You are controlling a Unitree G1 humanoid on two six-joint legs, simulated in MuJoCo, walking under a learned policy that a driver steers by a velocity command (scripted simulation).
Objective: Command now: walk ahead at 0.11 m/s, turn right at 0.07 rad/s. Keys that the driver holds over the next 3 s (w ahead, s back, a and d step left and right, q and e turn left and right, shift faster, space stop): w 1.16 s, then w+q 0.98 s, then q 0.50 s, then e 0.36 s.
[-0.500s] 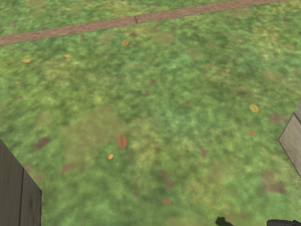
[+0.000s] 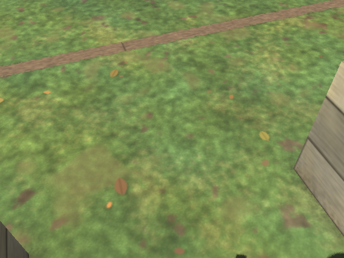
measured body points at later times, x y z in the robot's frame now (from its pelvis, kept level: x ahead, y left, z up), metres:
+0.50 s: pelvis +0.17 -0.04 -0.02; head +0.17 -0.04 +0.43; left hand +0.38 +0.19 -0.08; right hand +0.22 -0.28 -0.15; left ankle -0.01 +0.12 -0.73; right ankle +0.22 -0.14 -0.74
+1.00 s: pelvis +0.49 -0.03 -0.03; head +0.53 -0.03 +0.42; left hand +0.47 +0.24 -0.16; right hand +0.73 -0.25 -0.10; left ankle +0.63 +0.05 -0.73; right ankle +0.25 -0.14 -0.68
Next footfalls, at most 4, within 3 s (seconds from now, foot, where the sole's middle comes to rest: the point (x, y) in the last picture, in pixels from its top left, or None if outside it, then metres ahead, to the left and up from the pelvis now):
0.50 right None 0.26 -0.14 -0.77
0.96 left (167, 222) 0.67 0.05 -0.77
1.46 right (217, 172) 0.92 -0.18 -0.77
1.98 left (149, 140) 1.12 0.14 -0.77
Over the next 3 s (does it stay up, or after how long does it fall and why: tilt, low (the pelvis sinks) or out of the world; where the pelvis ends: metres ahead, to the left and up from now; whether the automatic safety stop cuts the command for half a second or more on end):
stays up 1.27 0.15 0.00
